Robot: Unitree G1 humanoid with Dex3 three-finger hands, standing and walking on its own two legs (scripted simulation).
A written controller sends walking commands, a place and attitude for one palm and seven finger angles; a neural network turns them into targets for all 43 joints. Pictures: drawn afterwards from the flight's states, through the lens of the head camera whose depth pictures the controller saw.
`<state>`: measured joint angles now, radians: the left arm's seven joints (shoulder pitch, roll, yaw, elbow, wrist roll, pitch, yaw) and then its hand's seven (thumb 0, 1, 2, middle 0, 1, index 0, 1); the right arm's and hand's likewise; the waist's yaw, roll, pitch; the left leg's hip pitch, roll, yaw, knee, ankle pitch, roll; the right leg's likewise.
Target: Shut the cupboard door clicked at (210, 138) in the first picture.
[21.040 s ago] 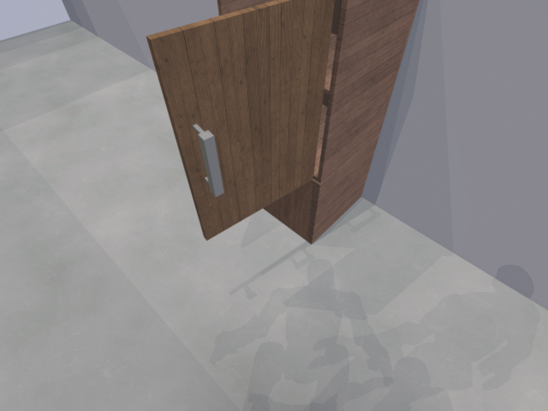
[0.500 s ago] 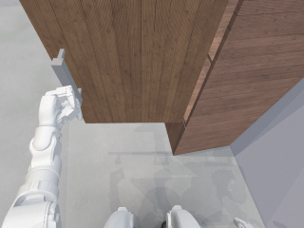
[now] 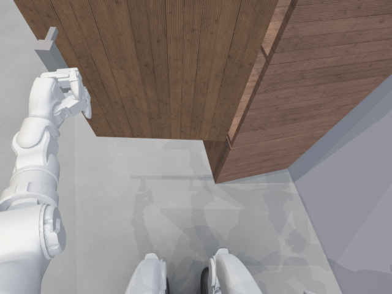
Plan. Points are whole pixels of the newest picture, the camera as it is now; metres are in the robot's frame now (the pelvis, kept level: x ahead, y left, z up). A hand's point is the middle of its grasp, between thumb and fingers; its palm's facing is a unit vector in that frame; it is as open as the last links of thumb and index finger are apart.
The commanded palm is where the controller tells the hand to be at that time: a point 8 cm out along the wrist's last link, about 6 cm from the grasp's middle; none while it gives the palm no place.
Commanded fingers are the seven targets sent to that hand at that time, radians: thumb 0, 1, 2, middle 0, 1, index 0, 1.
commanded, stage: push the door shut along its arc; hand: left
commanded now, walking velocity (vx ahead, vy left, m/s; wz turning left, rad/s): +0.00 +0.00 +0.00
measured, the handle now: (68, 73) +0.55 +0.25 +0.06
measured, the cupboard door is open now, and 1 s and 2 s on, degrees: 76 65 57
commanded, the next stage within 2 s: pull the fist back off the door in 1.20 s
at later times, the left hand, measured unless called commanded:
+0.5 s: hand (101, 77) +0.53 +0.18 +0.07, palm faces -0.21 -0.98 -0.02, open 3.1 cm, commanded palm +0.54 +0.21 +0.06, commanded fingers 0.00 0.90 0.90 -1.30 -1.50 -1.30 -1.50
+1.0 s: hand (119, 57) +0.59 +0.15 +0.07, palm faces -0.32 -0.95 +0.00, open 3.1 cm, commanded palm +0.60 +0.17 +0.06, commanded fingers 0.00 0.90 0.90 -1.30 -1.50 -1.30 -1.50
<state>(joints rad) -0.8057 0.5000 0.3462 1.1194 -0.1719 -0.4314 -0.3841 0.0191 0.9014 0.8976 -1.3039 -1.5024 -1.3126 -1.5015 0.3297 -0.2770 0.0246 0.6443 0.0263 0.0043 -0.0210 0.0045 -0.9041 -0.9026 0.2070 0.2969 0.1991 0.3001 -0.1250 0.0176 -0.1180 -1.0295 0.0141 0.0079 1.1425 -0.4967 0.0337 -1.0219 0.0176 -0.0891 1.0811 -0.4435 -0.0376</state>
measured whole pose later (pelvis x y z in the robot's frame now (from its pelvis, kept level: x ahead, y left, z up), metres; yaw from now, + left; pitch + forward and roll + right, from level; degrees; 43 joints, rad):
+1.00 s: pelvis +0.01 +0.02 -0.02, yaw -3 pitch +30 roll -6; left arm -1.25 0.71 0.35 1.32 -0.03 -0.26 -0.50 0.01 0.90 0.90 -1.30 -1.50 -1.30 -1.50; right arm 0.41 -0.27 0.07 0.63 -0.01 -0.01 -0.02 0.00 -0.90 -0.90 0.21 0.30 0.20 0.30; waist -0.29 0.05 -0.10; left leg -1.24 0.05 0.00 1.26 -0.55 0.06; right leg -1.21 0.05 -0.09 1.14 -0.45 -0.02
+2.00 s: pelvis +0.02 -0.01 +0.01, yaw -1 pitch +25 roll -3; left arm -0.92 0.40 0.34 1.18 -0.06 -0.46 -0.06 0.02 0.90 0.90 -1.30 -1.50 -1.30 -1.50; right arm 0.43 -0.27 0.00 0.64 -0.04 0.04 0.07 0.00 -0.91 -0.90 0.21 0.30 0.20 0.30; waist -0.19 0.03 -0.12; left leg -1.03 0.03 0.00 1.10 -0.51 0.02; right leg -1.02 0.04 -0.08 1.03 -0.44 -0.04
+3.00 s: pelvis +0.04 +0.00 +0.08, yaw +0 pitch +3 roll -1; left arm -0.06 0.28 0.11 0.23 -0.09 -0.13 0.04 0.02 0.90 0.90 -1.11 -1.29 -1.11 -1.29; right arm 0.18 -0.23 0.02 0.56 0.06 0.03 -0.08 0.01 -0.91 -0.90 0.20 0.30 0.20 0.30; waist 0.01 0.03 -0.04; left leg -0.33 -0.02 0.04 0.61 -0.34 0.04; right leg -0.34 0.01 -0.04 0.59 -0.30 -0.02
